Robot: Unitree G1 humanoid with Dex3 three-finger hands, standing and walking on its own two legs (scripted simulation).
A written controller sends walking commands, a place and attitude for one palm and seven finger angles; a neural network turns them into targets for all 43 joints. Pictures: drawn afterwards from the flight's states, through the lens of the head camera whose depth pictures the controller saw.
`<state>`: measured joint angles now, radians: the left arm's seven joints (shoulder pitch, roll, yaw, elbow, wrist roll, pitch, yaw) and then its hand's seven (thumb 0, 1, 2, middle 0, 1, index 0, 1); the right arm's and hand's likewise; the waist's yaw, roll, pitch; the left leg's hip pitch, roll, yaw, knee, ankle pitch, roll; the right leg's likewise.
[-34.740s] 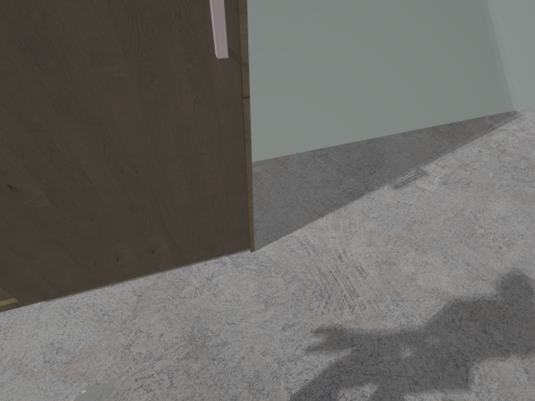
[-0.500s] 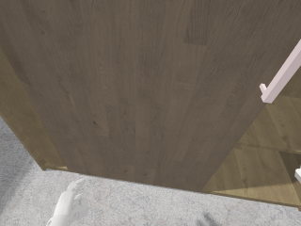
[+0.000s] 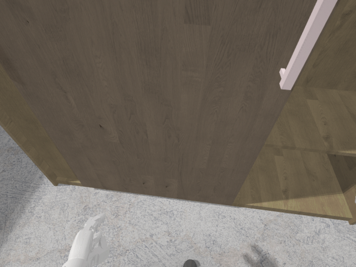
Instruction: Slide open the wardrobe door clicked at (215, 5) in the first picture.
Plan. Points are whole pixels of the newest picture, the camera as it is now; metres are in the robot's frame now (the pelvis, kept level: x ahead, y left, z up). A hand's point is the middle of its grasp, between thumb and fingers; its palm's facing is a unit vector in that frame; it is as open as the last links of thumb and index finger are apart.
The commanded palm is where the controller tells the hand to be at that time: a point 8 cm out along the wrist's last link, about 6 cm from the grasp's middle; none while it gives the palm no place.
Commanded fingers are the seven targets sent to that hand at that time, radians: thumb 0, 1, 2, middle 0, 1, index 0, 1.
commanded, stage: step back with the hand held close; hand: right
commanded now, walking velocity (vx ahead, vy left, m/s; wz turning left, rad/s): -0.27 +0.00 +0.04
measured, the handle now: (305, 34) +0.53 -0.24 +0.27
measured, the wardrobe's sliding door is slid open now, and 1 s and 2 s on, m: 0.67 0.67 0.67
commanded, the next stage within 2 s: stop stepping back and stand still in 0.44 s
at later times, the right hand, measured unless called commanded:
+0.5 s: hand out of the picture +0.08 -0.35 +0.19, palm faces +0.44 +0.79 -0.43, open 7.4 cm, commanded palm +0.04 -0.39 +0.18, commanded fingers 0.00 -0.90 -0.90 0.20 0.30 0.20 0.30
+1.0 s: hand out of the picture -0.01 -0.48 +0.19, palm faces +0.30 +0.79 -0.53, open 7.4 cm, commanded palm -0.02 -0.52 +0.18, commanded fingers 0.00 -0.90 -0.90 0.20 0.30 0.20 0.30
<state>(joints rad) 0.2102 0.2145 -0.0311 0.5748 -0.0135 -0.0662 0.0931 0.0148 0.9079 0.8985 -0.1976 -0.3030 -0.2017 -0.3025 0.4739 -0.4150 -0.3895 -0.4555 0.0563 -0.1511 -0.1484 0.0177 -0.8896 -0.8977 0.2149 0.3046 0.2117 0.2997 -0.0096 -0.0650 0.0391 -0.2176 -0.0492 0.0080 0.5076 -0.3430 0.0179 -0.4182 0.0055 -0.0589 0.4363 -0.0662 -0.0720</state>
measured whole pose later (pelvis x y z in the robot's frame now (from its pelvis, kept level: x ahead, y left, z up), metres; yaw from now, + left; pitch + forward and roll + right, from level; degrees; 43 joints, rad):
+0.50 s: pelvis -0.10 -0.09 -0.03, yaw -1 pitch -1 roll +5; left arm 0.14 0.20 0.01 0.59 -0.02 -0.14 0.02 0.01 0.91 0.90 -0.20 -0.30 -0.20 -0.30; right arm 0.53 -0.54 -0.50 -0.74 0.09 -0.25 -0.14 0.02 -0.89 -0.90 0.22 0.30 0.21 0.30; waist -0.06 0.04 0.05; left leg -0.18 -0.06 0.04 0.66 -0.50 0.11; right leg -0.70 0.05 -0.05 0.98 -0.37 0.11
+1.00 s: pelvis -0.21 -0.24 -0.02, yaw +9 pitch -2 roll +3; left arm 0.19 0.19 0.04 0.59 -0.01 -0.09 0.03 0.01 0.90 0.90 -0.20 -0.30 -0.21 -0.30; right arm 0.62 -0.61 -0.53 -0.78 0.06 -0.17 -0.13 0.01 -0.89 -0.90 0.22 0.31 0.21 0.30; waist -0.09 0.09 0.02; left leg -0.30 0.01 0.07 0.64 -0.31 0.14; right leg -0.59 -0.01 -0.04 1.10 -0.51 -0.02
